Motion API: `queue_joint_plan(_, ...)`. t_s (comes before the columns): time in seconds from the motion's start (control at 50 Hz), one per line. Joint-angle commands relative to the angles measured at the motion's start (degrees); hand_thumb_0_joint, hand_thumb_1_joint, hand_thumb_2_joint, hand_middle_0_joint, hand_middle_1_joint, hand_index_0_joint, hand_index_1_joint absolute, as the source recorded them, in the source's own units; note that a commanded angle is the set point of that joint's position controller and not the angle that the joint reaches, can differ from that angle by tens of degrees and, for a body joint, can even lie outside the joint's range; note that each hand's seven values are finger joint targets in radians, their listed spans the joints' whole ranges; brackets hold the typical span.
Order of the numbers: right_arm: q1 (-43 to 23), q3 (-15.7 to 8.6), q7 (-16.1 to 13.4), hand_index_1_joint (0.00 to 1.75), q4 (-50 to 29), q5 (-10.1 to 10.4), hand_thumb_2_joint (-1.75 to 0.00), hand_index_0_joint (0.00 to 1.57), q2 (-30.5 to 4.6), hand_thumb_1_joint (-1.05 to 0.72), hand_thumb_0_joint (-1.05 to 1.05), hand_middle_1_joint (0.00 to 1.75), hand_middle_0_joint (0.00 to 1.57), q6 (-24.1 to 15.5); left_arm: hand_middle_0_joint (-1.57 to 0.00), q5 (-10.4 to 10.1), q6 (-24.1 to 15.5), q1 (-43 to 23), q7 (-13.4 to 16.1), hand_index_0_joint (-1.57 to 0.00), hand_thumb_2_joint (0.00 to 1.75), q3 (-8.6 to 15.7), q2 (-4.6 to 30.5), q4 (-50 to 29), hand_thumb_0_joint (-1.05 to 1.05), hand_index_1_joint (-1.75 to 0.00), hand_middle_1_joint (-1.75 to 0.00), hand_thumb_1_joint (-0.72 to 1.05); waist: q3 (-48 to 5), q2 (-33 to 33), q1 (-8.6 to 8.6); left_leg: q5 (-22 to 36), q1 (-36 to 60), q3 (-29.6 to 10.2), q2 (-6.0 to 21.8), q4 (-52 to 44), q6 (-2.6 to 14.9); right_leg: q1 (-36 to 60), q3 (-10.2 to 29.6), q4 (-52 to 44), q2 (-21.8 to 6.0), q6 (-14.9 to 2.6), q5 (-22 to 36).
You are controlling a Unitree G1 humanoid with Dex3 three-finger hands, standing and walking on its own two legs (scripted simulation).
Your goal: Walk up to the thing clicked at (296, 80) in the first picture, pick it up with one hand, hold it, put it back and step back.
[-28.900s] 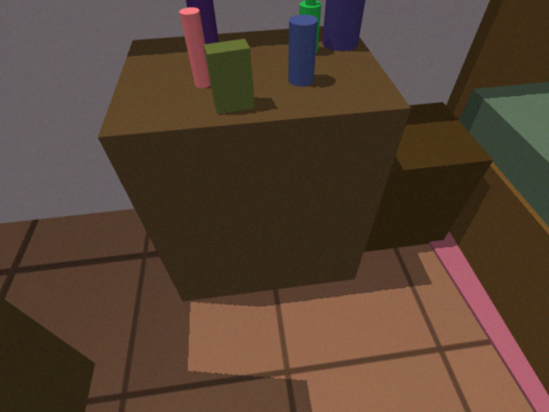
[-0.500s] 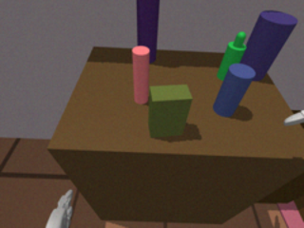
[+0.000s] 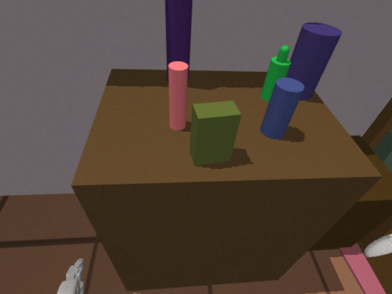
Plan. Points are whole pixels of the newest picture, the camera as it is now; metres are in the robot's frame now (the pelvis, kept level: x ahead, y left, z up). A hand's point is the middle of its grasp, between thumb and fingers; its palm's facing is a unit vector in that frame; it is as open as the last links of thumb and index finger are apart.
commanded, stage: sink last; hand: right
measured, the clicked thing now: (280, 109) +0.52 -0.22 +0.12
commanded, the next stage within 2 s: home in 0.34 s
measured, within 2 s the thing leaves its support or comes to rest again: neither
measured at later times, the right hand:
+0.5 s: hand out of the picture +0.20 -0.28 +0.24, palm faces +0.53 +0.75 -0.39, open 17.5 cm
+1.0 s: hand (313, 258) +0.19 -0.22 +0.01, palm faces +0.17 +0.95 -0.27, open 17.7 cm
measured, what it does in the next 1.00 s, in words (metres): stands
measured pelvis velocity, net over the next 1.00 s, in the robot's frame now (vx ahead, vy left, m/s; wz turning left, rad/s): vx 0.00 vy -0.01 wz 0.00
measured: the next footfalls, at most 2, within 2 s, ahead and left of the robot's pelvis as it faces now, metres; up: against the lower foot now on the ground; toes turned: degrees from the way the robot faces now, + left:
none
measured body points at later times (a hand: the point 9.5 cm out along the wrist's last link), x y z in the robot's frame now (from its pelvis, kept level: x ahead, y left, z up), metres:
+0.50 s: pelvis -0.02 -0.01 +0.01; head -0.03 +0.02 +0.46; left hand +0.15 +0.24 -0.06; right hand +0.16 -0.32 +0.26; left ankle +0.01 +0.12 -0.73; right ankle -0.01 -0.15 -0.73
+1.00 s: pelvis +0.00 -0.01 +0.01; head +0.01 +0.00 +0.46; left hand +0.18 +0.21 -0.08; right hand +0.18 -0.27 +0.02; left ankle +0.01 +0.12 -0.73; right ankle -0.01 -0.15 -0.73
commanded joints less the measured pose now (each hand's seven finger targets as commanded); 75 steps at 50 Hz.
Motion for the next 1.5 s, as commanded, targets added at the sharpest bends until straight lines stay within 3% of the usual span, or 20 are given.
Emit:
queue_joint_plan(0.0, -8.1, -8.2, -2.4, 0.06, -6.4, 0.6, -0.04, 0.05, -12.8, 0.61, 0.0, 0.06, 0.05, -5.2, -0.05, 0.5, -5.4, -8.2, 1.8, -0.07, 0.02, 4.3, 8.9, -10.6, 0.0, -0.04, -0.06, -0.48, 0.6, 6.9, 1.09, -3.6, 0.2, -0.3, -0.2, -10.7, -0.37, -3.1, -4.0, -5.8, 2.6, -3.19, 0.0)
queue_joint_plan(0.06, -8.6, -8.1, -2.9, 0.06, -2.8, 0.2, -0.05, 0.05, -12.5, 0.6, 0.0, 0.06, 0.05, -7.6, -0.05, 0.7, -7.3, -7.3, 2.5, -0.07, 0.02, 2.8, 7.4, -10.5, 0.0, -0.04, -0.06, -0.48, 1.9, 9.3, 0.92, -8.4, 0.0, -1.6, 0.6, -12.7, -0.61, -3.2, -4.2, -6.1, 2.7, -3.02, -1.6)
queue_joint_plan(0.16, -8.9, -9.1, -3.0, 0.06, -1.8, -0.1, -0.05, 0.05, -13.9, 0.61, 0.0, 0.06, 0.05, -10.8, -0.05, 0.9, -10.0, -3.7, 2.1, -0.06, 0.04, -0.7, 3.1, -4.0, 0.0, -0.04, -0.06, -0.5, 3.5, 3.2, -0.06, -8.2, 0.3, -1.5, 0.4, -12.7, -0.24, -4.3, -4.2, -8.0, 3.0, -2.72, -2.6)
queue_joint_plan(0.2, -8.7, -9.8, -3.0, 0.06, 0.0, -0.2, -0.05, 0.05, -14.7, 0.59, 0.0, 0.06, 0.05, -11.4, -0.05, 0.9, -11.3, -4.9, 2.3, -0.06, 0.04, 1.7, 5.1, -1.4, 0.0, -0.05, -0.06, -0.5, 3.5, 1.7, 0.44, -8.4, 0.2, -1.3, 0.1, -12.9, -0.25, -4.3, -3.9, -9.0, 2.8, -2.68, -3.6)
queue_joint_plan(0.3, -12.8, -9.0, -3.8, 0.06, 3.2, -1.0, -0.06, 0.05, -14.6, 0.54, 0.0, 0.06, 0.05, -12.6, -0.06, 1.5, -14.5, -10.6, 3.1, -0.06, 0.05, 0.7, 6.7, -4.0, 0.0, -0.05, -0.06, -0.52, -0.2, 3.1, 0.76, -3.3, 3.0, 0.5, -0.9, -11.8, -0.02, -2.6, -3.1, -9.7, 2.4, -2.59, -0.6)
queue_joint_plan(0.34, -15.3, -9.3, -4.2, 0.06, 4.8, -1.3, -0.06, 0.05, -15.7, 0.51, 0.0, 0.06, 0.05, -12.9, -0.06, 1.7, -15.4, -11.9, 4.0, -0.06, 0.06, 2.2, 9.2, -6.5, 0.0, -0.05, -0.06, -0.52, -1.9, 5.2, 1.08, -2.6, 3.5, 0.8, -1.1, -11.9, -0.1, -1.7, -2.9, -9.8, 2.3, -2.63, 0.2)
queue_joint_plan(0.38, -15.7, -8.2, -4.4, 0.06, 7.6, -1.6, -0.06, 0.05, -15.0, 0.51, 0.0, 0.06, 0.05, -13.0, -0.06, 1.9, -15.8, -8.3, 4.2, -0.06, 0.06, 0.3, 7.7, -5.7, 0.0, -0.05, -0.05, -0.53, -2.0, 4.6, 1.07, -0.3, 4.3, 1.5, -1.4, -11.4, 0.16, -0.6, -2.9, -10.2, 2.3, -2.5, 2.1)
queue_joint_plan(0.42, -16.5, -7.0, -4.3, 0.06, 8.1, -1.6, -0.06, 0.05, -14.2, 0.52, 0.0, 0.06, 0.05, -12.8, -0.06, 1.9, -16.3, -5.5, 4.7, -0.06, 0.06, 2.1, 8.9, -5.7, 0.0, -0.05, -0.06, -0.52, -3.0, 2.4, 1.77, 2.7, 4.2, 2.1, -1.8, -10.9, 0.42, 1.4, -3.0, -10.5, 2.3, -2.33, 4.3)
queue_joint_plan(0.5, -14.0, -3.7, -3.5, 0.03, 11.4, -1.5, 0.0, 0.04, -11.2, 0.61, 0.0, 0.03, 0.04, -11.4, -0.11, 1.4, -16.6, -3.6, 3.7, -0.11, 0.38, -2.8, 3.9, -5.7, 0.0, -0.15, -0.15, -0.2, -0.3, 2.1, 1.06, 4.2, 4.8, 2.5, -1.9, -11.2, 0.64, 0.6, -3.2, -11.4, 2.0, -2.15, 6.0)
queue_joint_plan(0.6, -8.9, 2.6, -2.8, 0.03, 13.4, -1.5, 0.0, 0.04, -6.8, 0.61, 0.0, 0.03, 0.04, -9.5, -0.13, 1.3, -16.0, -7.2, 2.6, -0.13, 0.5, -7.1, 0.7, -1.8, 0.0, -0.18, -0.18, 0.2, 0.0, -0.9, 0.01, 8.9, 6.3, 2.3, -2.2, -10.5, 1.08, -0.4, -3.5, -11.5, 1.7, -1.54, 10.7)
queue_joint_plan(0.76, -2.4, 7.4, -3.2, 0.05, 14.1, -2.7, -0.04, 0.05, -4.4, 0.58, 0.0, 0.05, 0.05, -7.3, -0.17, 2.2, -15.4, -14.2, 3.0, -0.17, 0.76, -0.6, 8.9, 0.2, 0.0, -0.26, -0.26, 0.65, -5.9, 2.0, 1.89, 12.7, 8.1, 2.7, -2.5, -9.7, 1.08, 2.5, -2.7, -10.0, 0.8, -1.6, 14.9)
queue_joint_plan(0.84, 1.2, 13.4, -3.6, 0.05, 21.0, -3.6, -0.03, 0.05, 0.1, 0.59, 0.0, 0.05, 0.05, -5.2, -0.2, 2.4, -14.3, -12.7, 3.5, -0.2, 0.89, -5.0, 3.8, 2.0, 0.0, -0.29, -0.29, 0.88, -6.2, 4.1, 2.65, 17.8, 8.1, 2.7, -2.4, -9.1, 0.71, 3.9, -2.7, -8.4, 0.7, -1.77, 20.9)
queue_joint_plan(0.92, -1.0, 18.7, -3.4, 0.05, 28.2, -4.1, -0.03, 0.05, 2.9, 0.59, 0.0, 0.05, 0.05, -3.1, -0.2, 2.3, -13.7, -13.3, 3.9, -0.2, 0.9, -7.4, 2.3, 4.4, 0.0, -0.3, -0.3, 0.9, -2.3, 4.1, 4.28, 12.8, 5.3, 2.3, -2.0, -10.6, 0.46, 1.9, -3.5, -9.4, 1.3, -2.25, 13.6)
queue_joint_plan(1.04, -1.7, 20.5, -3.4, 0.05, 40.6, -4.6, -0.03, 0.05, 2.6, 0.59, 0.0, 0.05, 0.05, -0.3, -0.2, 2.4, -13.2, -11.8, 4.3, -0.2, 0.9, -6.1, 4.9, 6.9, 0.0, -0.3, -0.3, 0.9, -2.7, 4.0, 5.09, 14.4, 4.4, 2.1, -1.6, -10.4, 0.08, 1.7, -3.9, -8.8, 1.8, -2.4, 13.9)
queue_joint_plan(1.06, -3.1, 15.1, -5.6, 0.04, 38.3, -4.7, -0.02, 0.05, 0.4, 0.61, 0.0, 0.04, 0.05, -0.8, -0.2, 3.3, -13.1, -12.9, 4.2, -0.2, 0.9, -7.5, 7.7, 8.2, 0.0, -0.3, -0.3, 0.9, -3.3, 5.0, 2.38, 13.6, 6.2, 2.0, -2.2, -10.1, 0.39, 0.7, -3.4, -8.3, 2.1, -2.3, 13.3)
queue_joint_plan(1.08, -1.7, 20.5, -5.3, 0.05, 44.1, -5.2, -0.04, 0.05, 4.4, 0.57, 0.0, 0.05, 0.05, -0.4, -0.2, 3.2, -12.9, -12.6, 4.1, -0.2, 0.9, -8.1, 6.9, 8.4, 0.0, -0.3, -0.3, 0.9, -1.0, 5.0, 4.17, 12.8, 5.0, 1.7, -2.2, -10.0, 0.42, 0.1, -3.8, -8.2, 2.1, -2.37, 12.3)
queue_joint_plan(1.1, -2.6, 21.7, -5.2, 0.05, 47.2, -5.1, -0.03, 0.05, 5.3, 0.59, 0.0, 0.05, 0.05, 0.1, -0.2, 3.0, -12.7, -13.0, 4.1, -0.2, 0.9, -8.2, 6.7, 8.5, 0.0, -0.3, -0.3, 0.9, 0.5, 5.4, 4.62, 11.4, 3.7, 1.8, -2.2, -10.2, 0.4, -1.0, -3.9, -8.1, 2.1, -2.49, 10.8)
queue_joint_plan(1.3, -12.3, 22.6, -7.5, 0.04, 55.1, -5.5, -0.03, 0.05, 4.8, 0.59, 0.0, 0.04, 0.05, 1.1, -0.2, 3.3, -11.1, -11.5, 4.0, -0.2, 0.9, -8.0, 7.4, 9.3, 0.0, -0.3, -0.3, 0.9, -10.1, 3.2, 3.95, 17.3, 5.8, 1.6, -2.5, -6.4, 1.04, 1.0, -3.4, -5.4, 1.2, -1.56, 17.5)
queue_joint_plan(1.42, -8.8, 24.9, -7.9, 0.04, 59.0, -5.3, -0.03, 0.05, 7.1, 0.6, 0.0, 0.04, 0.05, 2.4, -0.2, 2.8, -10.4, -12.3, 3.7, -0.2, 0.9, -8.0, 7.3, 8.5, 0.0, -0.3, -0.3, 0.9, -4.0, 6.4, 3.23, 12.1, 4.5, 1.9, -2.7, -8.1, 0.73, -2.3, -4.0, -6.7, 1.3, -1.97, 11.8)
queue_joint_plan(1.48, -8.2, 24.1, -8.1, 0.04, 59.3, -5.4, -0.03, 0.05, 6.2, 0.59, 0.0, 0.04, 0.05, 2.5, -0.2, 2.6, -9.7, -12.4, 3.3, -0.2, 0.9, -7.7, 7.5, 8.3, 0.0, -0.3, -0.3, 0.9, -3.3, 5.7, 2.67, 10.7, 4.2, 1.7, -2.6, -8.5, 0.72, -3.0, -4.4, -7.2, 1.5, -2.02, 10.4)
